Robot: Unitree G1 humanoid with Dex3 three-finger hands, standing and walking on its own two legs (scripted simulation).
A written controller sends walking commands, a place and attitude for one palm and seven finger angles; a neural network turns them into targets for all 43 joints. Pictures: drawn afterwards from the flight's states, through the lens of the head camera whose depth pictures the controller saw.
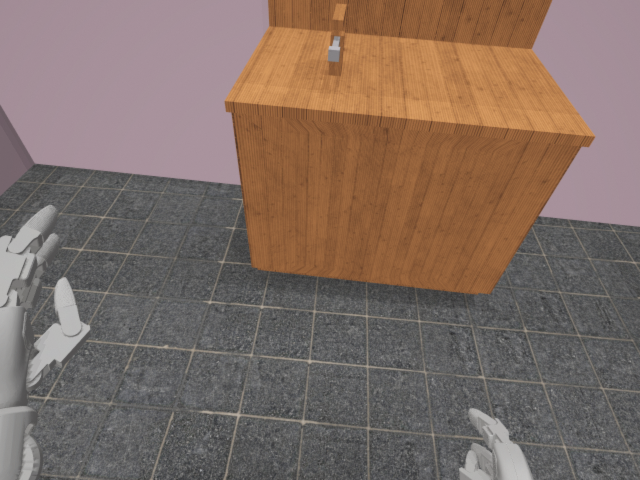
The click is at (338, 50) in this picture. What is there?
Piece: tap's lever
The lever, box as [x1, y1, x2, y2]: [328, 46, 339, 61]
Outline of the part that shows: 329,46 328,60 338,61 339,47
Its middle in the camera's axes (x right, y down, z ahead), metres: +0.03 -0.46 +0.97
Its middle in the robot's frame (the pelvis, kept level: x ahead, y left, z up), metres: +1.04 +0.04 +0.10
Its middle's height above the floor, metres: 0.87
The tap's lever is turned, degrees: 0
